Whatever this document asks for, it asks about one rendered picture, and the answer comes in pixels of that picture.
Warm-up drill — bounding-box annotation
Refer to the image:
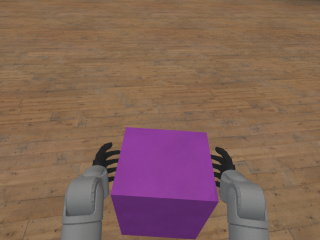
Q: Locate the robot right forearm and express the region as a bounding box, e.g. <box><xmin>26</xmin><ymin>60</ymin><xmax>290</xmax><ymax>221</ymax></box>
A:
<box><xmin>219</xmin><ymin>169</ymin><xmax>270</xmax><ymax>240</ymax></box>

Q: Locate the carton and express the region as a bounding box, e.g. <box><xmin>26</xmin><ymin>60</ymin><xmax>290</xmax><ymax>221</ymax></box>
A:
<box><xmin>110</xmin><ymin>127</ymin><xmax>219</xmax><ymax>240</ymax></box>

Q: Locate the robot right hand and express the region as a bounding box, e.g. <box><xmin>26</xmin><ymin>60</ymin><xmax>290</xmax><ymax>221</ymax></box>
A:
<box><xmin>210</xmin><ymin>147</ymin><xmax>236</xmax><ymax>187</ymax></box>

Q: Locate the robot left forearm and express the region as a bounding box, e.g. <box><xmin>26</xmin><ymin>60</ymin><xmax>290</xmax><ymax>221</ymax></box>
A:
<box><xmin>60</xmin><ymin>165</ymin><xmax>110</xmax><ymax>240</ymax></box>

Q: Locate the robot left hand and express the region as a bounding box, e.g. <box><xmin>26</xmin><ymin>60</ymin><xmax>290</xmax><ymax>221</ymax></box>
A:
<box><xmin>92</xmin><ymin>142</ymin><xmax>121</xmax><ymax>182</ymax></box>

